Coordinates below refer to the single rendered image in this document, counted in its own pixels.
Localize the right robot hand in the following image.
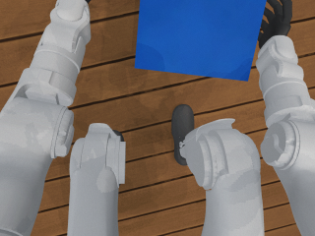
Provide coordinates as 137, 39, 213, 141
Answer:
257, 0, 292, 49

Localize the carton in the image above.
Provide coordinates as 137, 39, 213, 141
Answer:
134, 0, 267, 82

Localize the robot left forearm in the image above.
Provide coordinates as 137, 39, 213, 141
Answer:
0, 0, 92, 122

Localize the robot right foot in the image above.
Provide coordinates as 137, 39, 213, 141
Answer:
171, 104, 195, 166

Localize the robot right forearm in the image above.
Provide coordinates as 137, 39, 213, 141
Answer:
255, 35, 315, 128

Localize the left robot upper arm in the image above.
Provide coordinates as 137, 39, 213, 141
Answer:
0, 96, 75, 236

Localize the right robot upper arm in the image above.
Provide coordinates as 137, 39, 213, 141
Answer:
260, 119, 315, 236

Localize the robot left thigh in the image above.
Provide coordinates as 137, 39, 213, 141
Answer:
67, 133, 126, 236

